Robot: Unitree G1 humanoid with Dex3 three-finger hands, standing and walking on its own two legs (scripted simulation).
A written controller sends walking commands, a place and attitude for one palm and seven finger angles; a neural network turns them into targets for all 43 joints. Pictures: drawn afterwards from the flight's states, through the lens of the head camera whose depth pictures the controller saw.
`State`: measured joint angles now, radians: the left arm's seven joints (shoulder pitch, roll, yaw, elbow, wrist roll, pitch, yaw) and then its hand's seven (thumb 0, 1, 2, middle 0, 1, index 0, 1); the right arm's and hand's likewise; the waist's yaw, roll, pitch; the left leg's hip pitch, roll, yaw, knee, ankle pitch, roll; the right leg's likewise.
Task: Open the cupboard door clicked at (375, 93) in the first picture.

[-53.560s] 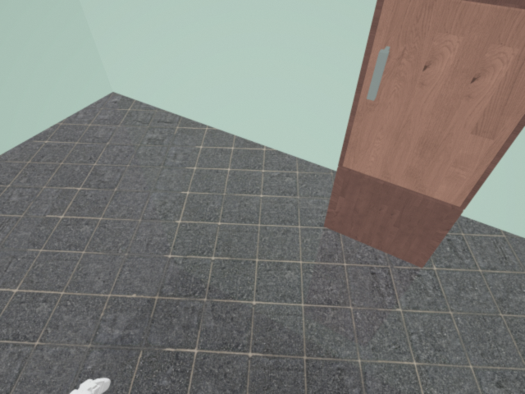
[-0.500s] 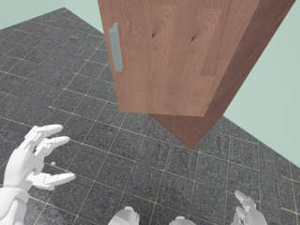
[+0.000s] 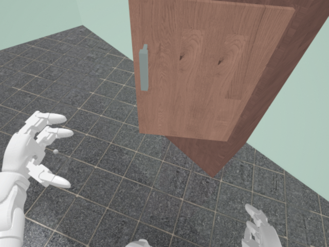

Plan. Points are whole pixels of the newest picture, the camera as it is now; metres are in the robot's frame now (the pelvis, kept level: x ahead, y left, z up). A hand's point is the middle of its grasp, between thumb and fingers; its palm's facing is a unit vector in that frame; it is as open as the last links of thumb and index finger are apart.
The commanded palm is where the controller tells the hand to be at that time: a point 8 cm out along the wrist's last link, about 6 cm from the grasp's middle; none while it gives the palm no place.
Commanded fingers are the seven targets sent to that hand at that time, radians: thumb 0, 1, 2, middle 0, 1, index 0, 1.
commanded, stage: raise the hand with hooked fingers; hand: left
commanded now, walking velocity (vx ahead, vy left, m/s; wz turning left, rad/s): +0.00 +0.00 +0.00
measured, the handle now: (145, 67) +0.62 +0.12 +0.09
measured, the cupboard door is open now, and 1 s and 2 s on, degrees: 42 42 42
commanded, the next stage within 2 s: move the hooked fingers beside the handle in 0.58 s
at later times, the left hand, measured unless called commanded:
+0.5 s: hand (76, 147) +0.30 +0.23 +0.10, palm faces +0.02 -1.00 -0.02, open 14.0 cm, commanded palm +0.27 +0.28 +0.10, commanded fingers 0.00 -0.50 0.30 -0.30 -1.20 -0.30 -1.20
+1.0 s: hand (90, 127) +0.36 +0.22 +0.09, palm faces -0.01 -1.00 +0.01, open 14.0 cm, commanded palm +0.33 +0.27 +0.09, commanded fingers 0.00 -0.50 0.30 -0.30 -1.20 -0.30 -1.20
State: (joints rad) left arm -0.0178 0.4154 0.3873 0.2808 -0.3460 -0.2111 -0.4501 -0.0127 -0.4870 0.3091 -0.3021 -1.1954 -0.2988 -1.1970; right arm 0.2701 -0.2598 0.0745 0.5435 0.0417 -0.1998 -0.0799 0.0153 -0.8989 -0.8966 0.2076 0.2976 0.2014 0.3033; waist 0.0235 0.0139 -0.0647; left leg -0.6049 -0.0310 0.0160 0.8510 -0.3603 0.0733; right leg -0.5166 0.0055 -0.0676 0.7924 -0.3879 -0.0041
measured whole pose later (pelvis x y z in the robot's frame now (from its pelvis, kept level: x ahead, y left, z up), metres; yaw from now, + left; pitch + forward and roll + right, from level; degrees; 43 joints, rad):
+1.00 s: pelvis +0.00 -0.04 +0.00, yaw -1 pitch +9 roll -2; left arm -0.32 0.45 0.40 0.64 -0.33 -0.22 -0.49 -0.01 -0.50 0.30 -0.30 -1.20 -0.30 -1.20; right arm 0.27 -0.29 0.05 0.59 0.06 -0.14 -0.10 0.02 -0.90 -0.90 0.21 0.30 0.20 0.30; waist -0.01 0.02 -0.06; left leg -0.64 0.01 0.00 0.85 -0.36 0.02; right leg -0.57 0.05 -0.08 0.81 -0.40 -0.05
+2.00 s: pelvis +0.01 -0.03 -0.02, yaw -2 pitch +17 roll -3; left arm -0.92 0.59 0.40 1.23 -0.13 -0.32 -0.31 -0.01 -0.50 0.30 -0.30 -1.20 -0.30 -1.20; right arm 0.40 -0.29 0.05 0.65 0.02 0.03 -0.05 0.01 -0.90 -0.90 0.21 0.30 0.20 0.30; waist -0.16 0.02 -0.08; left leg -0.84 0.02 0.01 0.94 -0.40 0.03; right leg -0.77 0.06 -0.07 0.88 -0.42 -0.04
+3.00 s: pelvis +0.02 -0.02 -0.02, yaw -3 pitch +21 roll -4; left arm -1.01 0.57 0.40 1.24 -0.07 -0.36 -0.22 -0.01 -0.50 0.30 -0.30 -1.20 -0.30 -1.20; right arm 0.40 -0.27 0.05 0.62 -0.01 0.07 -0.01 0.01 -0.90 -0.90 0.21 0.30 0.20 0.30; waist -0.19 0.02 -0.09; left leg -0.93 0.02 0.01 0.99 -0.43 0.05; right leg -0.83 0.06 -0.07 0.90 -0.43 -0.02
